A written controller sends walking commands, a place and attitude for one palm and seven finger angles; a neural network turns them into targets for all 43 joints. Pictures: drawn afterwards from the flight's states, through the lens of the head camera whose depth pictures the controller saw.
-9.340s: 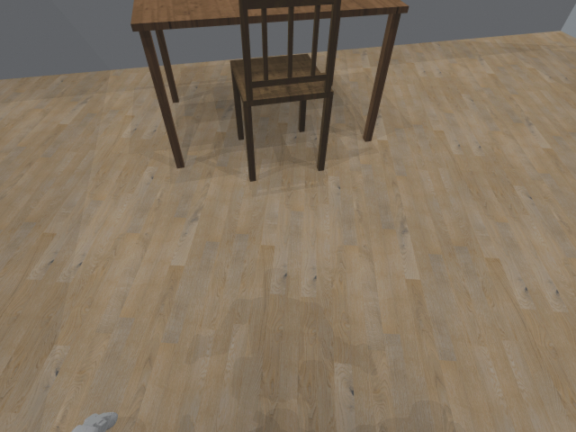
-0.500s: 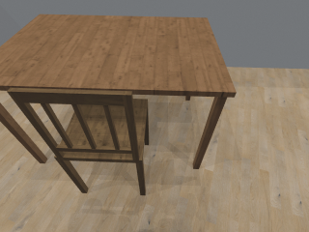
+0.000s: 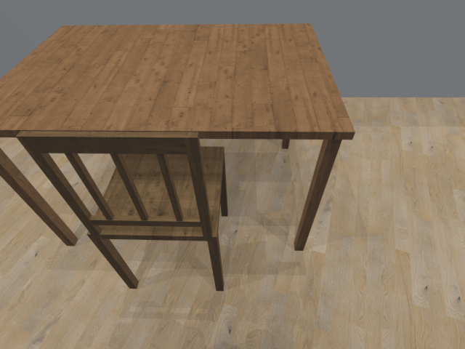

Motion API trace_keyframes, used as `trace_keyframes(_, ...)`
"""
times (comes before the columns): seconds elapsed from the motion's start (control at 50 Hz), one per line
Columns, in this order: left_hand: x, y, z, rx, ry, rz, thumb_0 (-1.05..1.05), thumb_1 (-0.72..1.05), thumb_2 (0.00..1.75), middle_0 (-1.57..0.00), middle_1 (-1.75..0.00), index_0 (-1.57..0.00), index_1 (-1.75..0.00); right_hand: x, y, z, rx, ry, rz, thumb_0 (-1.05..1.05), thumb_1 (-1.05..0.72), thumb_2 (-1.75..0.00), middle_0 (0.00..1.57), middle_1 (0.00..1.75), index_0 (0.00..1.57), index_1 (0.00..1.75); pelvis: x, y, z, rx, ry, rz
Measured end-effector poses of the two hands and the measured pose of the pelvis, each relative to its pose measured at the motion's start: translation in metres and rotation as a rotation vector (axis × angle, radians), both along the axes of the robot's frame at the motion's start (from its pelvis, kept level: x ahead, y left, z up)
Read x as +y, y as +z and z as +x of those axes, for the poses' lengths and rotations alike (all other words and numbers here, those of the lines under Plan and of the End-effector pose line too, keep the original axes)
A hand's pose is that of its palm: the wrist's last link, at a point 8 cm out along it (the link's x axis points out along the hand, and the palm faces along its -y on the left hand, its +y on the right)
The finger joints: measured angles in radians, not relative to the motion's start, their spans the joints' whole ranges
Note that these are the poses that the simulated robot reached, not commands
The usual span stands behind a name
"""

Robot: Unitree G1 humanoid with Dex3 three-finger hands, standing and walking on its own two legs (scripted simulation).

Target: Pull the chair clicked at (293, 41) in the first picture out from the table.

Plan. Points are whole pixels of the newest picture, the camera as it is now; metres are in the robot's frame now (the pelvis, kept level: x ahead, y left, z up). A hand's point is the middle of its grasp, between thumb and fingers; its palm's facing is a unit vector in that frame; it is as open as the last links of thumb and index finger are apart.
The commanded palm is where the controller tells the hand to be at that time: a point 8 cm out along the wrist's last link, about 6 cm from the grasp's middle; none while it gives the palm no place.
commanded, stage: look again from close up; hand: left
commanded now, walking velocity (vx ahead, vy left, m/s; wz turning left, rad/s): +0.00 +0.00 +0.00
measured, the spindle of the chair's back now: (132, 189) +0.50 +0.30 -0.09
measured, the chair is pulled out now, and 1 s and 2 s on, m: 0.00 0.00 0.00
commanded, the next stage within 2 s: shuffle to correct the standing spot in 1.14 s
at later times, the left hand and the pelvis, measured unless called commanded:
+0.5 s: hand out of the picture +0.00 +0.14 -0.17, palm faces +0.04 -0.98 -0.19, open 7.3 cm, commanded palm none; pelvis +0.01 -0.03 +0.00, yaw +1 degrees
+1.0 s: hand out of the picture +0.01 +0.13 -0.17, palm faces +0.06 -0.98 -0.19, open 7.3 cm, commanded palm none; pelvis +0.01 -0.04 +0.00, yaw +1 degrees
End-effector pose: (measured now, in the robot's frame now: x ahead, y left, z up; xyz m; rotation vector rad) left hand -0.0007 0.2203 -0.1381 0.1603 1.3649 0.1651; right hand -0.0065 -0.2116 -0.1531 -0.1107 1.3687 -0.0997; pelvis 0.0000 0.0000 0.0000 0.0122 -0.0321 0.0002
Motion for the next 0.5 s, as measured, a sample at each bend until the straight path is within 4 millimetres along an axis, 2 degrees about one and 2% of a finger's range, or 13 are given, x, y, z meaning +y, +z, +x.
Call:
trace_keyframes(0.24, -0.018, -0.002, -0.007, 0.034, 0.014, -0.02, 0.01, 0.92, 0.9, -0.2, -0.3, -0.19, -0.3, -0.017, 0.003, 0.002, 0.034, 0.008, -0.015, 0.0, -0.91, -0.9, 0.19, 0.3, 0.2, 0.3, -0.014, 0.001, 0.003, 0.006, 0.006, 0.0)
trace_keyframes(0.5, -0.03, -0.003, -0.001, 0.035, 0.022, -0.02, 0.01, 0.92, 0.9, -0.2, -0.3, -0.19, -0.3, -0.024, 0.003, 0.009, 0.049, 0.011, -0.008, 0.0, -0.91, -0.9, 0.19, 0.3, 0.2, 0.3, -0.027, 0.002, 0.01, 0.015, 0.013, -0.001)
